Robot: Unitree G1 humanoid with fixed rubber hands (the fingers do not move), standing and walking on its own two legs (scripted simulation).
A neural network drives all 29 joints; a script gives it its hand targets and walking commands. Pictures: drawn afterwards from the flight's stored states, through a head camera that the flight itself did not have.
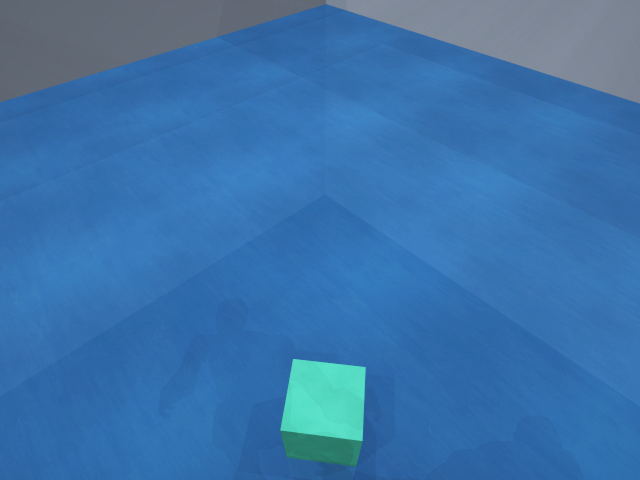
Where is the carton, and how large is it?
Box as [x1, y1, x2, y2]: [280, 359, 365, 466]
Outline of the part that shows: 293,359 280,429 286,455 288,457 355,466 362,440 365,367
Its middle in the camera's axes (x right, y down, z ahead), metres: +0.02 +0.50 +1.09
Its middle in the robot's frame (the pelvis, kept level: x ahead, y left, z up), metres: +0.45 +0.01 -0.66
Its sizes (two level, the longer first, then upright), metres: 0.202 0.188 0.241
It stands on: the floor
